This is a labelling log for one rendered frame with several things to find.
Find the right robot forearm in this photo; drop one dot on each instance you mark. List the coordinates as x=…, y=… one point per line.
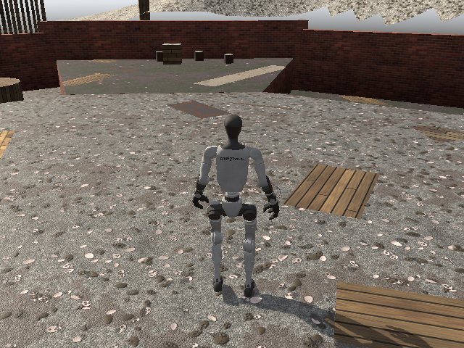
x=269, y=192

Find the right robot thigh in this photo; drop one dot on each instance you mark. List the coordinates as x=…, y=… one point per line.
x=249, y=212

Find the right robot upper arm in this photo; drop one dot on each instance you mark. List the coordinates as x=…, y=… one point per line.
x=259, y=166

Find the right robot hand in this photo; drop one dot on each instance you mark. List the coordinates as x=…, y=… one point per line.
x=273, y=208

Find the left robot hand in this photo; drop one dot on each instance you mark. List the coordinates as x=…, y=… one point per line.
x=202, y=198

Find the left robot upper arm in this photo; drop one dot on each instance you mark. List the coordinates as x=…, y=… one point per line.
x=209, y=153

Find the left robot forearm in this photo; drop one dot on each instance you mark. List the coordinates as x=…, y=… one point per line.
x=199, y=188

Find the left robot foot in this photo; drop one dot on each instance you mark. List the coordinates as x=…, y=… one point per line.
x=217, y=286

